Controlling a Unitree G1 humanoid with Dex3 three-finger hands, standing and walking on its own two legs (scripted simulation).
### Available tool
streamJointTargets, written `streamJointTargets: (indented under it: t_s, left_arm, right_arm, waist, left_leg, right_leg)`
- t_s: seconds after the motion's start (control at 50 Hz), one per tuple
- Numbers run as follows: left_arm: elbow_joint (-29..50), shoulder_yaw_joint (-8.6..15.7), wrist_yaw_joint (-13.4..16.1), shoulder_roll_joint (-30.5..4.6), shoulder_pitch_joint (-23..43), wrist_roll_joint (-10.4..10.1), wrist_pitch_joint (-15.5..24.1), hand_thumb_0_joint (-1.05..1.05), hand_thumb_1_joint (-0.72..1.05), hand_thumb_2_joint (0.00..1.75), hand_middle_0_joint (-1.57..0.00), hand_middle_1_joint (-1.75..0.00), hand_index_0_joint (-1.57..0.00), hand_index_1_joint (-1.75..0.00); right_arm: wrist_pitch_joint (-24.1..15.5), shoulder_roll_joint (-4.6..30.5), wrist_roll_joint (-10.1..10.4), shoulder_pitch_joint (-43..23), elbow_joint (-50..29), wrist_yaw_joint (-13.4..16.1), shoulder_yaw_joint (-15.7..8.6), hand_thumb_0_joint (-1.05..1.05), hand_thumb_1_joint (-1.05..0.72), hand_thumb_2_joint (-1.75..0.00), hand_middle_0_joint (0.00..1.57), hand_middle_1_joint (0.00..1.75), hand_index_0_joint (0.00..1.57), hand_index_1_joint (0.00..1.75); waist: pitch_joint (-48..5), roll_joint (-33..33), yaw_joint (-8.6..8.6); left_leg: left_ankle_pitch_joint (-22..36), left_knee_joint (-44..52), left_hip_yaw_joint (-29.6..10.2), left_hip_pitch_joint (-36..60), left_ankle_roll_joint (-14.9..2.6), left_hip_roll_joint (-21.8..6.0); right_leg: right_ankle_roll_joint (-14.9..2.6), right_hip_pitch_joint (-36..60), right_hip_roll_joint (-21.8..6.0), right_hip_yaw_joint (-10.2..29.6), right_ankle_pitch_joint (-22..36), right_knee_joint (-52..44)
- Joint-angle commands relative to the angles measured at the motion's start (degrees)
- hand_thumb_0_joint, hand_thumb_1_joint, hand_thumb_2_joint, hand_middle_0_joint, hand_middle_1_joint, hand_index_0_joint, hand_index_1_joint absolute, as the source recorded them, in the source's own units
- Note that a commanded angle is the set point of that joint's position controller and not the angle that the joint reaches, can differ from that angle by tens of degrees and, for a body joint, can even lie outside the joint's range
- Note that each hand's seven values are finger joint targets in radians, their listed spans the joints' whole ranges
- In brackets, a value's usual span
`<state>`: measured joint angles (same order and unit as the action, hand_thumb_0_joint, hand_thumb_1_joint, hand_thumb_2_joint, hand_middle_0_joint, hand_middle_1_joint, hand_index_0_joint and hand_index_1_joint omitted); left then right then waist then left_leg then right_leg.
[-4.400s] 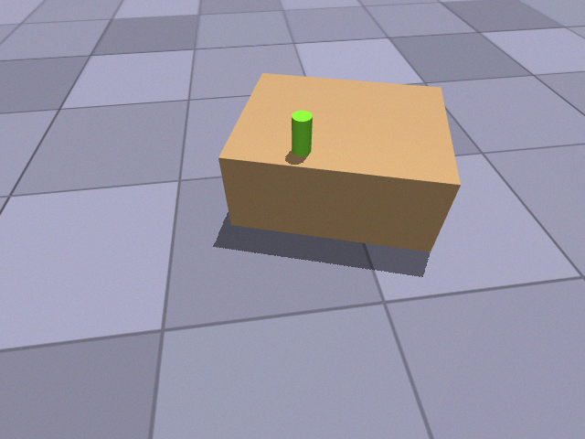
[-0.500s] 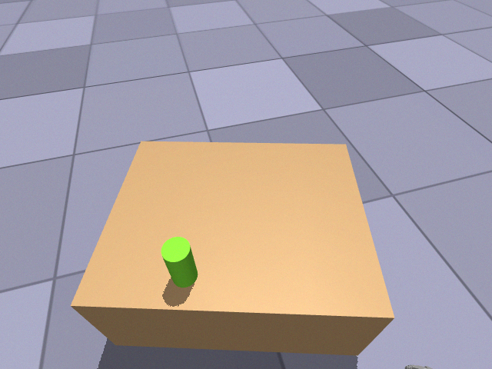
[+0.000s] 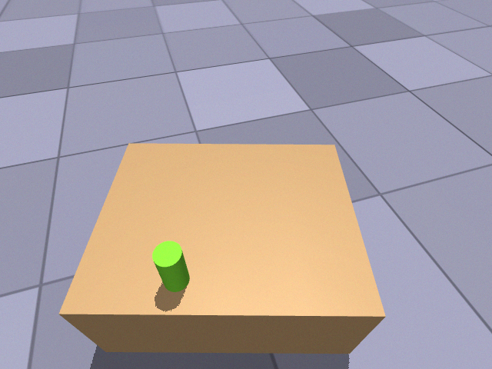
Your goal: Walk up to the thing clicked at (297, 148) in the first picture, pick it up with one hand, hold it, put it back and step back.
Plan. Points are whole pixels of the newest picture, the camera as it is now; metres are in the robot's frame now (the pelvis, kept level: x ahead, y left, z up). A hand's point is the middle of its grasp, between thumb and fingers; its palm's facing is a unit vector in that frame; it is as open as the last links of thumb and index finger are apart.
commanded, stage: walk up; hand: left
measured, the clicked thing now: (172, 267) +0.47 +0.20 -0.31
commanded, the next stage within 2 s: stand in 0.16 s
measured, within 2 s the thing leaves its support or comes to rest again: neither
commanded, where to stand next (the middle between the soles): +0.06 +0.01 m, yaw -1 degrees
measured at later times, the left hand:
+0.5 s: hand out of the picture +0.09 +0.25 -0.16, palm faces -0.02 -0.94 -0.34, open 7.4 cm
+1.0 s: hand out of the picture +0.10 +0.24 -0.15, palm faces -0.03 -0.94 -0.35, open 7.4 cm
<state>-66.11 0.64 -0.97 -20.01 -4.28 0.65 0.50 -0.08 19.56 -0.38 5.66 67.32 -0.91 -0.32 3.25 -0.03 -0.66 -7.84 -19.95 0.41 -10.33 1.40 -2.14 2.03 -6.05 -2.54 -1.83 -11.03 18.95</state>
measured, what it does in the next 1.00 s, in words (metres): stands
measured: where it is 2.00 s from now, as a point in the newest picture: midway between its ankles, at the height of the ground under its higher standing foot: outside the picture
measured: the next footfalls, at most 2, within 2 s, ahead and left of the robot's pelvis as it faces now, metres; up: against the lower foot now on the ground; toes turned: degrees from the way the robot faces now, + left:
none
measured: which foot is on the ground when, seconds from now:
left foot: down 0.00-1.00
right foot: down 0.00-1.00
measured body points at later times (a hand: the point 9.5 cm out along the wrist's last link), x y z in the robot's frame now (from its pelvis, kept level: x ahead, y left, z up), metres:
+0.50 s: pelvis +0.02 +0.00 +0.00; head +0.03 +0.00 +0.45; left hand +0.09 +0.30 -0.13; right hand +0.11 -0.30 -0.13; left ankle +0.03 +0.13 -0.75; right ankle -0.01 -0.14 -0.75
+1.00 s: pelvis +0.03 -0.01 +0.00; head +0.04 -0.01 +0.45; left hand +0.11 +0.29 -0.13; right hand +0.10 -0.31 -0.13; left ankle +0.03 +0.13 -0.75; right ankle -0.01 -0.14 -0.75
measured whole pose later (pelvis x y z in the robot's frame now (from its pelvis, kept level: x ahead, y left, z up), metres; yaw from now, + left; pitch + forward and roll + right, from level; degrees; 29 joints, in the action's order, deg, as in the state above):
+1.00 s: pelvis +0.03 -0.01 +0.00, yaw +0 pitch -2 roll +0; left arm -64.6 0.4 -0.5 -20.2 -6.2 0.7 0.5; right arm -0.3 20.0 -0.6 5.1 65.7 -0.4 0.0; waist 2.5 -0.2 -0.2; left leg -9.3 -18.2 0.7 -7.3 2.3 -2.8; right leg 1.3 -3.4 -1.9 -1.7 -12.7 17.8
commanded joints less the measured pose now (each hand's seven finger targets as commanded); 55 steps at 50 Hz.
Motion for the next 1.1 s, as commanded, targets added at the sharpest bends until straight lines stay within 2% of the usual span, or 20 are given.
streamJointTargets:
  t_s: [0.0, 0.08, 0.12, 0.16, 0.22, 0.28, 0.36, 0.44, 0.5, 0.56, 0.66, 0.88, 0.98, 1.08]
  left_arm:
    - [3.27, 2.34, 1.12, -12.23, 2.67, -0.35, 1.16, 0.00, 0.90, 0.90, -0.20, -0.30, -0.20, -0.30]
    - [3.38, 2.42, 1.17, -12.31, 3.17, -0.25, 1.09, 0.00, 0.90, 0.90, -0.20, -0.30, -0.20, -0.30]
    - [3.25, 2.42, 1.19, -12.24, 2.76, -0.28, 1.13, 0.00, 0.90, 0.90, -0.20, -0.30, -0.20, -0.30]
    - [3.29, 2.03, 1.20, -12.15, 1.52, -0.14, 0.88, 0.00, 0.90, 0.90, -0.20, -0.30, -0.20, -0.30]
    - [3.58, 2.08, 1.18, -12.44, 1.14, 0.11, 0.93, 0.00, 0.90, 0.90, -0.20, -0.30, -0.20, -0.30]
    - [3.87, 1.98, 1.25, -12.32, 1.26, 0.06, 1.24, 0.00, 0.90, 0.90, -0.20, -0.30, -0.20, -0.30]
    - [3.86, 2.09, 1.36, -12.60, 0.49, -0.11, 1.49, 0.00, 0.90, 0.90, -0.20, -0.30, -0.20, -0.30]
    - [3.85, 2.09, 1.39, -12.55, 0.38, -0.30, 1.39, 0.00, 0.90, 0.90, -0.20, -0.30, -0.20, -0.30]
    - [4.02, 2.15, 1.47, -12.65, -0.15, -0.12, 1.41, 0.00, 0.90, 0.90, -0.20, -0.30, -0.20, -0.30]
    - [4.25, 2.28, 1.54, -12.79, 0.44, -0.18, 1.21, 0.00, 0.90, 0.90, -0.20, -0.30, -0.20, -0.30]
    - [4.21, 2.23, 1.48, -12.52, 0.49, -0.15, 0.99, 0.00, 0.90, 0.90, -0.20, -0.30, -0.20, -0.30]
    - [4.70, 2.34, 1.56, -12.96, 0.23, -0.15, 1.30, 0.00, 0.90, 0.90, -0.20, -0.30, -0.20, -0.30]
    - [4.66, 2.22, 1.52, -12.74, 0.25, -0.17, 1.13, 0.00, 0.90, 0.90, -0.20, -0.30, -0.20, -0.30]
    - [4.78, 2.13, 1.53, -12.74, 0.03, -0.22, 1.20, 0.00, 0.90, 0.90, -0.20, -0.30, -0.20, -0.30]
  right_arm:
    - [-1.24, 12.46, 0.29, -4.05, -4.24, 0.77, -2.26, 0.00, -0.90, -0.90, 0.20, 0.30, 0.20, 0.30]
    - [-1.09, 12.62, 0.23, -3.88, -4.48, 0.74, -2.32, 0.00, -0.90, -0.90, 0.20, 0.30, 0.20, 0.30]
    - [-1.06, 12.53, 0.32, -3.71, -4.47, 0.75, -2.40, 0.00, -0.90, -0.90, 0.20, 0.30, 0.20, 0.30]
    - [-1.14, 12.93, -0.30, -3.77, -4.63, 0.90, -2.38, 0.00, -0.90, -0.90, 0.20, 0.30, 0.20, 0.30]
    - [-1.20, 13.03, -0.27, -3.99, -4.87, 0.87, -2.47, 0.00, -0.90, -0.90, 0.20, 0.30, 0.20, 0.30]
    - [-1.45, 12.85, -0.21, -3.88, -5.02, 0.88, -2.38, 0.00, -0.90, -0.90, 0.20, 0.30, 0.20, 0.30]
    - [-1.81, 12.84, -0.10, -3.62, -5.04, 1.02, -2.34, 0.00, -0.90, -0.90, 0.20, 0.30, 0.20, 0.30]
    - [-1.72, 12.70, 0.03, -3.69, -5.04, 1.11, -2.12, 0.00, -0.90, -0.90, 0.20, 0.30, 0.20, 0.30]
    - [-1.66, 12.86, 0.06, -4.09, -5.27, 1.22, -2.21, 0.00, -0.90, -0.90, 0.20, 0.30, 0.20, 0.30]
    - [-1.58, 12.74, 0.06, -4.14, -5.20, 1.35, -2.08, 0.00, -0.90, -0.90, 0.20, 0.30, 0.20, 0.30]
    - [-1.27, 12.83, -0.09, -4.43, -5.21, 1.27, -2.07, 0.00, -0.90, -0.90, 0.20, 0.30, 0.20, 0.30]
    - [-1.45, 12.66, 0.01, -3.84, -5.46, 1.17, -2.00, 0.00, -0.90, -0.90, 0.20, 0.30, 0.20, 0.30]
    - [-1.30, 12.70, -0.04, -3.64, -5.32, 1.21, -1.91, 0.00, -0.90, -0.90, 0.20, 0.30, 0.20, 0.30]
    - [-1.36, 12.74, -0.09, -3.06, -5.17, 1.17, -1.93, 0.00, -0.90, -0.90, 0.20, 0.30, 0.20, 0.30]
  waist:
    - [-5.53, -0.87, 0.42]
    - [-5.39, -0.60, 0.07]
    - [-5.72, -0.36, 0.17]
    - [-4.67, -0.69, 0.23]
    - [-4.57, -0.93, 0.29]
    - [-4.81, -0.24, 0.16]
    - [-7.66, -0.43, 0.22]
    - [-6.42, -0.09, 0.26]
    - [-7.65, 0.17, 0.37]
    - [-7.47, -0.27, 0.29]
    - [-4.81, 0.10, 0.45]
    - [-5.58, 0.22, 0.31]
    - [-4.79, -0.05, 0.48]
    - [-4.97, 0.08, 0.35]
  left_leg:
    - [3.78, 2.95, -5.16, 1.87, -1.98, -4.94]
    - [3.36, 3.04, -5.23, 1.58, -2.00, -4.92]
    - [4.99, 2.67, -5.13, 2.28, -2.01, -5.00]
    - [-1.26, 4.28, -5.33, 2.65, -1.55, -5.17]
    - [-2.22, 4.30, -5.42, 2.25, -1.96, -5.42]
    - [2.94, 3.73, -5.19, 3.37, -1.82, -5.42]
    - [12.25, 1.86, -4.44, 6.00, -2.05, -6.12]
    - [12.58, 2.18, -4.17, 5.79, -1.77, -6.00]
    - [15.77, 1.10, -3.57, 7.62, -1.86, -6.21]
    - [15.68, 1.50, -3.52, 7.41, -1.62, -6.23]
    - [8.85, 2.82, -3.49, 5.39, -1.51, -5.88]
    - [10.51, 2.57, -3.46, 6.53, -1.66, -6.00]
    - [8.49, 3.17, -3.54, 5.40, -1.55, -5.81]
    - [9.60, 2.94, -3.54, 5.90, -1.51, -5.93]
  right_leg:
    - [-2.43, -0.19, -4.84, 4.08, 4.45, -3.26]
    - [-2.35, 0.09, -5.01, 3.76, 5.25, -3.14]
    - [-2.36, 0.25, -5.02, 3.77, 5.09, -3.32]
    - [-2.45, -2.75, -4.98, 4.06, -1.30, -4.07]
    - [-2.57, -2.60, -5.45, 4.31, -0.73, -4.06]
    - [-2.45, -2.66, -5.50, 4.26, 2.10, -3.81]
    - [-2.38, 0.20, -5.94, 4.05, 10.42, -2.65]
    - [-2.23, 0.54, -5.89, 3.94, 11.32, -2.74]
    - [-2.10, 0.98, -6.03, 3.68, 14.60, -2.64]
    - [-2.30, 1.65, -5.96, 3.63, 14.95, -2.31]
    - [-2.26, 0.29, -5.73, 3.99, 7.88, -4.04]
    - [-2.41, 0.67, -5.93, 4.31, 10.71, -4.03]
    - [-2.38, 0.45, -5.64, 4.05, 8.29, -4.20]
    - [-2.58, 0.34, -5.64, 4.02, 9.15, -3.98]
